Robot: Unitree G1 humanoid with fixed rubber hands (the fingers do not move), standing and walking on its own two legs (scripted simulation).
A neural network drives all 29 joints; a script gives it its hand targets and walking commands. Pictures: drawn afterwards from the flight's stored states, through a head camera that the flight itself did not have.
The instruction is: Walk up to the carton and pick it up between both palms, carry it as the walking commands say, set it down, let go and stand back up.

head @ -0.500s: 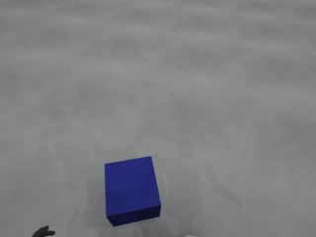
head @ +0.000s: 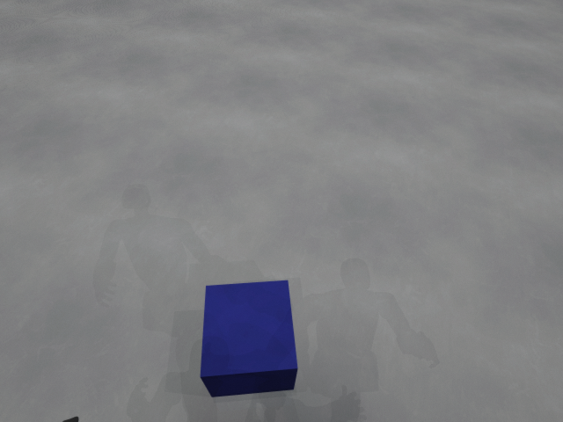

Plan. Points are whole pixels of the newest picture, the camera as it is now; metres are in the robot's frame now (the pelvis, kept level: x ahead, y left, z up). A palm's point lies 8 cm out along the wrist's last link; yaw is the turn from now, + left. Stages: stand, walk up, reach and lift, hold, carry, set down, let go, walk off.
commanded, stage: walk up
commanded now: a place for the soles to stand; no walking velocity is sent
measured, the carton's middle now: (250, 338) +0.48 +0.10 -0.63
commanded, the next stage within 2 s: none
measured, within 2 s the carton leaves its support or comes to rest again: neither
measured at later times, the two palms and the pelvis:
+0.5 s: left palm out of the picture +0.09 +0.34 -0.09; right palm out of the picture +0.09 -0.33 -0.07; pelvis +0.01 +0.01 +0.00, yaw +2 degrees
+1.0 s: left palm out of the picture +0.08 +0.33 -0.09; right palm out of the picture +0.10 -0.35 -0.07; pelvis +0.01 -0.01 +0.01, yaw +4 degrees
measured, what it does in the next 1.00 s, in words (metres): stands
